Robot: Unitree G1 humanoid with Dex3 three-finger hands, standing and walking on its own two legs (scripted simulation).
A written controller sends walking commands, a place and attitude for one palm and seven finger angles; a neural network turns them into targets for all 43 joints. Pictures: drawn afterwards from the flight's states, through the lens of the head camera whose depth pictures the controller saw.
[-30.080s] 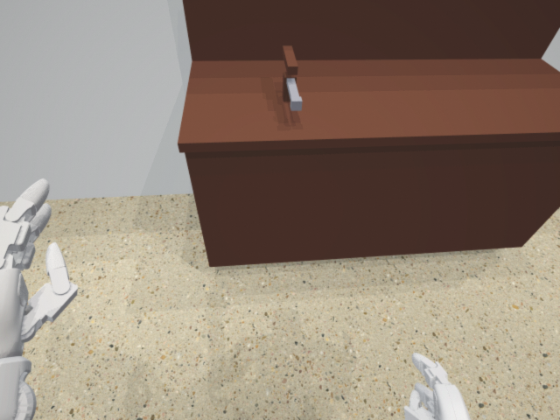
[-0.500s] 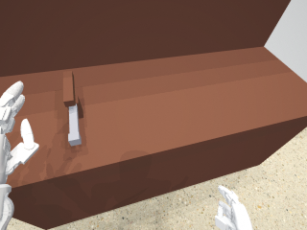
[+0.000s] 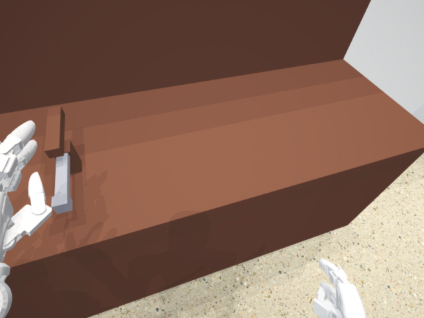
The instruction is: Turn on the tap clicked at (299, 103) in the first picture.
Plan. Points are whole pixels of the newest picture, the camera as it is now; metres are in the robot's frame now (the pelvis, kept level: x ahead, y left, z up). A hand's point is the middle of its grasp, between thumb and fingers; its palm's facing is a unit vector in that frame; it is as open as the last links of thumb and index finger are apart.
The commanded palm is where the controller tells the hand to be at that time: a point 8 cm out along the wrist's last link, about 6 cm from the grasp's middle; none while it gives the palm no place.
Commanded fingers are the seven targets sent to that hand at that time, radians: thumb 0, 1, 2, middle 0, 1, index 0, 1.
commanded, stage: shuffle to correct the standing spot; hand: left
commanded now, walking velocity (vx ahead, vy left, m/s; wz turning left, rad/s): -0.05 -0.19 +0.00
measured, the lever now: (62, 203) +0.31 +0.32 +0.01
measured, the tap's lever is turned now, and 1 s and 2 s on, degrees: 0 0 0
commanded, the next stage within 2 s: none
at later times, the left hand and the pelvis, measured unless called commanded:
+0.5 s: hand (34, 219) +0.20 +0.25 +0.17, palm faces +0.33 -0.86 -0.40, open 7.4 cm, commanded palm +0.15 +0.29 +0.18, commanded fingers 0.00 0.90 0.90 -0.20 -0.30 -0.20 -0.30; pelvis -0.01 +0.00 +0.00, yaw +0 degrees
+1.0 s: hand (22, 224) +0.20 +0.26 +0.17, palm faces +0.34 -0.85 -0.39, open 7.4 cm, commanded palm +0.14 +0.30 +0.18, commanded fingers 0.00 0.90 0.90 -0.20 -0.30 -0.20 -0.30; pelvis -0.01 +0.01 +0.00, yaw +1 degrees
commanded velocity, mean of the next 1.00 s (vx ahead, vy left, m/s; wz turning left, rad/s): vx -0.04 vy -0.20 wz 0.00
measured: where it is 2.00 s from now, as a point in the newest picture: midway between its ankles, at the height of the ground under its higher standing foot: outside the picture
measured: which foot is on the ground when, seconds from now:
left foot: down 0.00-1.00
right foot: down 0.00-1.00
